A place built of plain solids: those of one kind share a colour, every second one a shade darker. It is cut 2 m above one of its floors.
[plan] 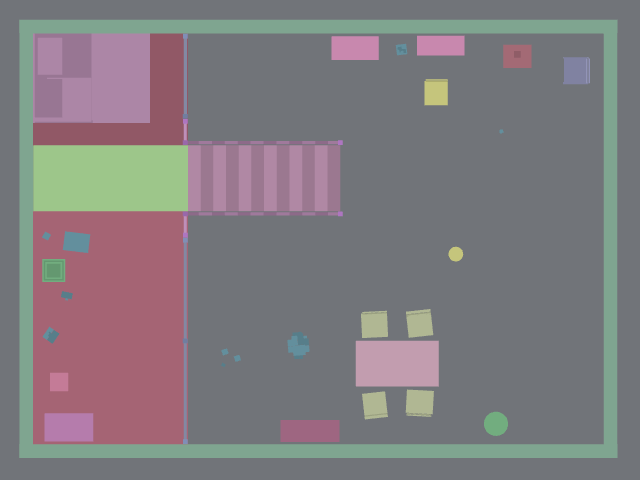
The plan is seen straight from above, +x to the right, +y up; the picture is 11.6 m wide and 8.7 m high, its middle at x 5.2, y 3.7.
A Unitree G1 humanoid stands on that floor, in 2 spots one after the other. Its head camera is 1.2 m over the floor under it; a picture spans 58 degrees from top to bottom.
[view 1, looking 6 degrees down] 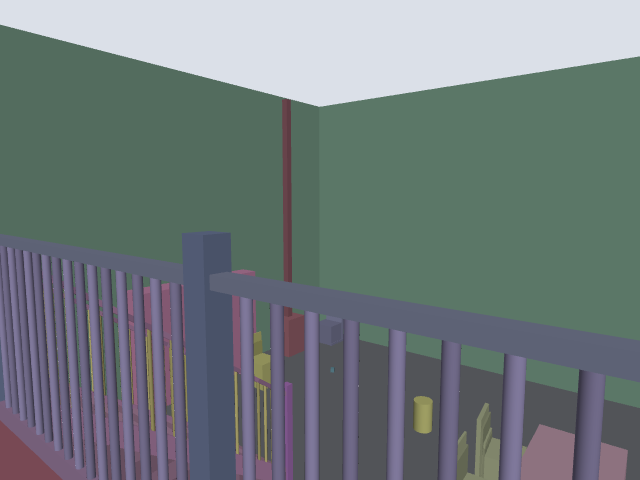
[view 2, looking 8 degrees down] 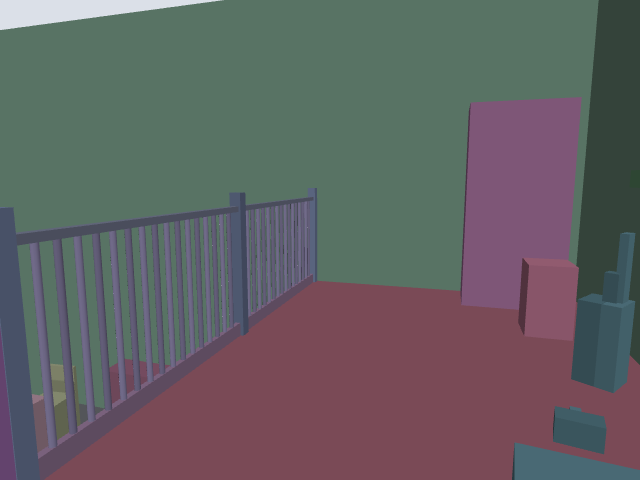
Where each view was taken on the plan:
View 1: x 2.06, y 0.95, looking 38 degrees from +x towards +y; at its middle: wall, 10.57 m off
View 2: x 1.21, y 4.82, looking -73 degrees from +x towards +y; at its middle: wall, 5.09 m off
